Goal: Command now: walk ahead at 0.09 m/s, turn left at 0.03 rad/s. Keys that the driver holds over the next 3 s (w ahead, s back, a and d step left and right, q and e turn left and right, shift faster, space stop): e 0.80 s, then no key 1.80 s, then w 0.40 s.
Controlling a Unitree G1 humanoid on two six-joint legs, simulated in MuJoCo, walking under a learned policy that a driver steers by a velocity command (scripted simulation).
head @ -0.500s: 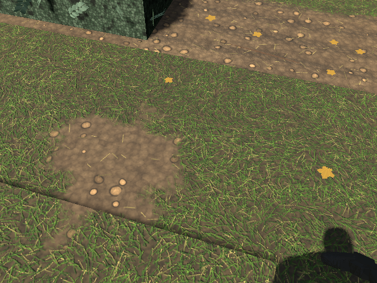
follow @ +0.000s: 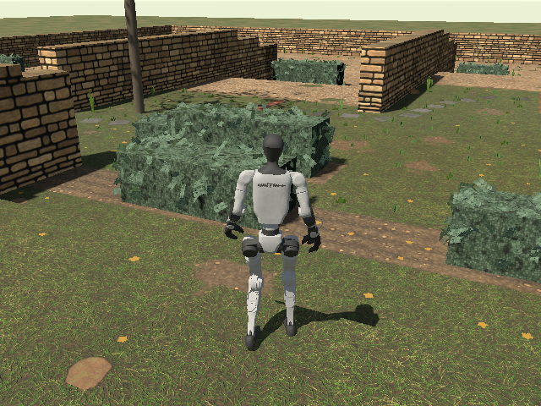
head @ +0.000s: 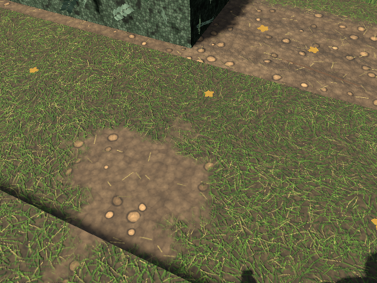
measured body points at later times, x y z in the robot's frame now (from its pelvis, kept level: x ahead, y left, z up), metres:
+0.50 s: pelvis +0.04 -0.04 +0.00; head +0.08 -0.06 +0.45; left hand +0.27 +0.20 -0.07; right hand +0.10 -0.34 -0.13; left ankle +0.00 +0.13 -0.67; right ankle +0.05 -0.13 -0.72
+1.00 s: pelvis +0.06 -0.01 +0.02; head +0.09 -0.01 +0.46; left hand +0.33 +0.16 -0.08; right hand +0.05 -0.33 -0.08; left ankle +0.13 +0.09 -0.72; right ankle +0.04 -0.12 -0.71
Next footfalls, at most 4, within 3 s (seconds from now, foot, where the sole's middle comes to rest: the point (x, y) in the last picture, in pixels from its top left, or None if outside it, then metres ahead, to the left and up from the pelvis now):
0.44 right None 0.09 -0.13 -0.76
0.94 left None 0.16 0.07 -0.76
1.22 right None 0.01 -0.15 -0.76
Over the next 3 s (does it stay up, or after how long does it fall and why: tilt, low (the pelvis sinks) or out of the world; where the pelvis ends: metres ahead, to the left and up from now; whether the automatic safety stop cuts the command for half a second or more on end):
stays up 0.14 -0.04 0.02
